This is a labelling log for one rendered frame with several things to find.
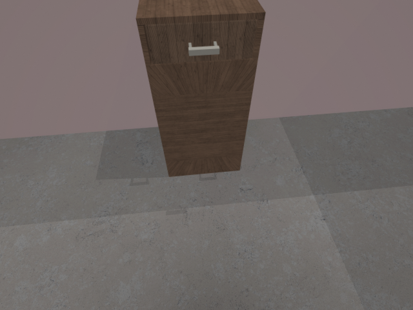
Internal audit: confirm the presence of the handle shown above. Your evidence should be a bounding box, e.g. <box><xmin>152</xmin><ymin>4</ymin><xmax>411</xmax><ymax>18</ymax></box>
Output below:
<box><xmin>188</xmin><ymin>41</ymin><xmax>219</xmax><ymax>56</ymax></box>

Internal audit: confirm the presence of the cabinet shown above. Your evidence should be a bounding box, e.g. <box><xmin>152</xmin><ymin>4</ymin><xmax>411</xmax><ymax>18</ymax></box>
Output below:
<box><xmin>136</xmin><ymin>0</ymin><xmax>266</xmax><ymax>177</ymax></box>

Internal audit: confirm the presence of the drawer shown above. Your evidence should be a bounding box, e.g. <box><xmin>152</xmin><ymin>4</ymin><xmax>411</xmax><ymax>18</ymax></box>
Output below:
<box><xmin>145</xmin><ymin>19</ymin><xmax>257</xmax><ymax>64</ymax></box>

